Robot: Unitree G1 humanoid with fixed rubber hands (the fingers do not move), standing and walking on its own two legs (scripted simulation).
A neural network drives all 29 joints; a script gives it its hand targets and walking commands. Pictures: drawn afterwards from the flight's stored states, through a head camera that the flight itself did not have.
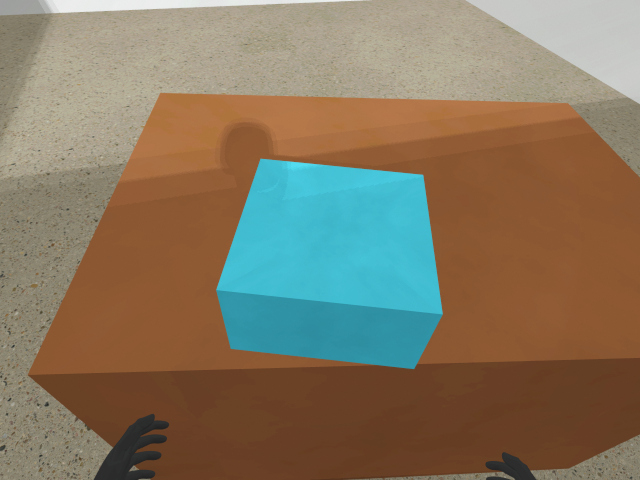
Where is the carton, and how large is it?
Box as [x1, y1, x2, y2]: [216, 159, 442, 368]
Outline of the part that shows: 260,159 216,289 230,347 236,349 414,368 442,314 423,176 419,174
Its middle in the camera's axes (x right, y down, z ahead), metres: +0.02 +0.02 +0.58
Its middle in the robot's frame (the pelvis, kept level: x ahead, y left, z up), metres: +0.43 +0.00 +0.03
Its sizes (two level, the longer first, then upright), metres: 0.259 0.257 0.142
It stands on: a pedestal, 0.71 m high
